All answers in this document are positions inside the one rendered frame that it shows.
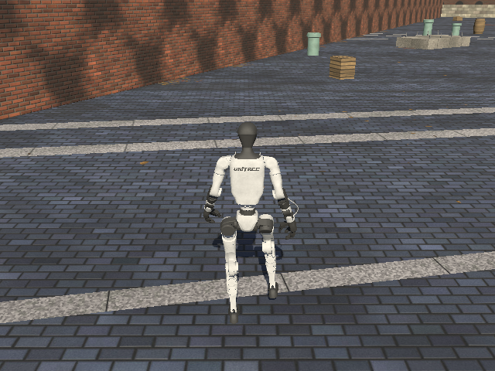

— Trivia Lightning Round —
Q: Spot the robot left hand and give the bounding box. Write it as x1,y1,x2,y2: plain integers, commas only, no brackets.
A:
203,209,221,223

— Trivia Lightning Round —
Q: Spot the robot right foot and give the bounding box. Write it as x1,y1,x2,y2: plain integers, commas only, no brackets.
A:
268,282,278,298

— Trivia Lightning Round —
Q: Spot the robot left forearm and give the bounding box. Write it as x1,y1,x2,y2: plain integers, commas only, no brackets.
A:
204,185,218,212

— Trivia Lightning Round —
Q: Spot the robot right forearm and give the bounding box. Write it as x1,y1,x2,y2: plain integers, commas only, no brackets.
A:
278,188,295,223

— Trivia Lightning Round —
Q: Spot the right robot upper arm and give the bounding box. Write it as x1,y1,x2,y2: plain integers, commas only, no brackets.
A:
263,156,285,200

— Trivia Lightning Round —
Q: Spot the robot right hand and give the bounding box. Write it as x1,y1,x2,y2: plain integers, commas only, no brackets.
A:
279,220,297,240

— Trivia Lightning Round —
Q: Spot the robot left thigh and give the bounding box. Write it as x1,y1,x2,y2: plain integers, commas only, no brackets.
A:
220,216,239,276

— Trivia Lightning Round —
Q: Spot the left robot upper arm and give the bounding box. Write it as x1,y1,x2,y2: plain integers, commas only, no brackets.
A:
210,155,231,197

